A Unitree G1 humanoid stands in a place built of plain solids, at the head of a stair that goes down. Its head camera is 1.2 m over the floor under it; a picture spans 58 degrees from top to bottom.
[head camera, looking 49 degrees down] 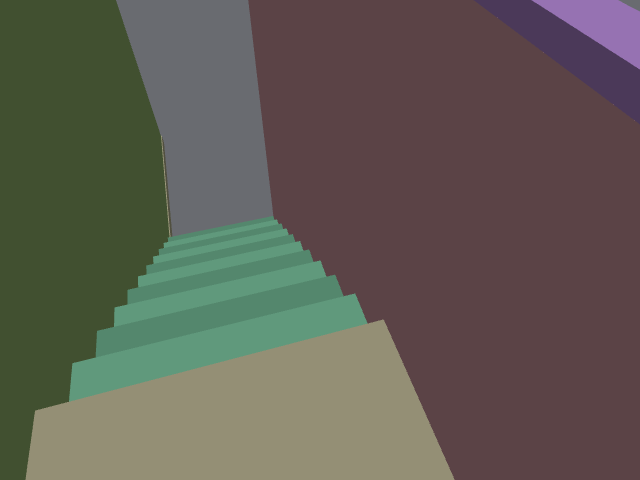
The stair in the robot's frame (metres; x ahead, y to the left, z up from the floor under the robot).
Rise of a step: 0.19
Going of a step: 0.24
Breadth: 1.02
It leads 16 degrees to the left of straight ahead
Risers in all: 11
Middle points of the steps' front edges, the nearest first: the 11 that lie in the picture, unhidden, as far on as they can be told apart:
0.57 0.29 0.00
0.80 0.35 -0.19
1.02 0.42 -0.37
1.25 0.49 -0.56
1.48 0.55 -0.75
1.71 0.62 -0.94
1.94 0.69 -1.13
2.17 0.75 -1.31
2.39 0.82 -1.50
2.62 0.89 -1.69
2.85 0.95 -1.88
